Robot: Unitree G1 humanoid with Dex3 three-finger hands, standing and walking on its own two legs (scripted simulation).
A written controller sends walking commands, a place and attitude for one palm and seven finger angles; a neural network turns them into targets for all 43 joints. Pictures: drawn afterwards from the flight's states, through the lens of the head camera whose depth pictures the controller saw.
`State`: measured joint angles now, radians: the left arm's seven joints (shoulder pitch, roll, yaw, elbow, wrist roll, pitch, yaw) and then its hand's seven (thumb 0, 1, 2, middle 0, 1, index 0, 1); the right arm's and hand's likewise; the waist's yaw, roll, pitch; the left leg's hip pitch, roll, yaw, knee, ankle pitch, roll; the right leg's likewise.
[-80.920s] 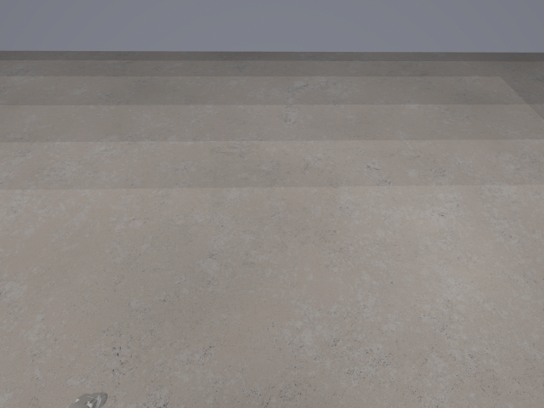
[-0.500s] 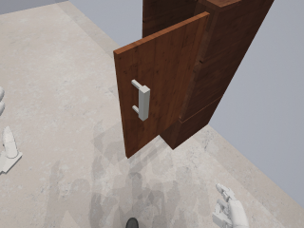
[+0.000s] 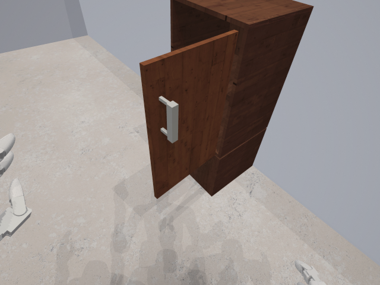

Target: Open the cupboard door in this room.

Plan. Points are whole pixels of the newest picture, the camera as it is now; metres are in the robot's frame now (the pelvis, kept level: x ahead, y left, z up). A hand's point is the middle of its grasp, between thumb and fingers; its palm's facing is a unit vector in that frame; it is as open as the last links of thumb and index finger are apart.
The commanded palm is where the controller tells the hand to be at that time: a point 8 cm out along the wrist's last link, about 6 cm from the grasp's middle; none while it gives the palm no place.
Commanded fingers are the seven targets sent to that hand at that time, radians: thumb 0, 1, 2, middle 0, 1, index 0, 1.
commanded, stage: stop stepping back and stand still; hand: left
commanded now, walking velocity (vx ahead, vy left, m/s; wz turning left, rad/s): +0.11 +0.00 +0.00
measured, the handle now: (167, 119) +0.54 +0.11 +0.05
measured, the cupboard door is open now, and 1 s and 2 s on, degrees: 94 94 94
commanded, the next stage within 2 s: let the arm hang, fingers relaxed in 0.38 s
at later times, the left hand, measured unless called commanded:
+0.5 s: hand (17, 220) +0.18 +0.28 +0.14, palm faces +0.43 -0.79 -0.43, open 7.4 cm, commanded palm none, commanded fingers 0.00 0.90 0.90 -0.20 -0.30 -0.20 -0.30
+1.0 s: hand out of the picture -0.10 +0.17 -0.17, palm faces +0.06 -0.98 -0.18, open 7.4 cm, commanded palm none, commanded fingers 0.00 0.90 0.90 -0.20 -0.30 -0.20 -0.30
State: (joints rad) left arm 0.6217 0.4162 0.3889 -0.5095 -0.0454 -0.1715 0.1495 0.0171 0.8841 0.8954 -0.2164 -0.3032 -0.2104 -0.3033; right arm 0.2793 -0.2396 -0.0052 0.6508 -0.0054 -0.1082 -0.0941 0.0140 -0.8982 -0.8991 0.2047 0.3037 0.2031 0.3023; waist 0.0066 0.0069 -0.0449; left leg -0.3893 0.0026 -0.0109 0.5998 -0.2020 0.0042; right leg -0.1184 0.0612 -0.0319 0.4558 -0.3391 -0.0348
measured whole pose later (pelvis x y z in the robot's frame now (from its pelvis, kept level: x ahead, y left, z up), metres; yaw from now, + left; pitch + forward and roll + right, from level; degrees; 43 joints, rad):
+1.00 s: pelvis -0.03 -0.01 +0.01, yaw +3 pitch -2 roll -2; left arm 0.34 0.20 0.00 1.16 0.01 0.02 0.01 0.01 0.90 0.89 -0.21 -0.30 -0.20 -0.30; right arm 0.23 -0.25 -0.01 1.12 -0.02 0.03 -0.03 0.01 -0.90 -0.90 0.20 0.30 0.20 0.30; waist 0.01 0.00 0.09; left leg -0.31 -0.02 -0.05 0.42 -0.08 0.02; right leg -0.09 0.05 -0.05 0.40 -0.28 -0.03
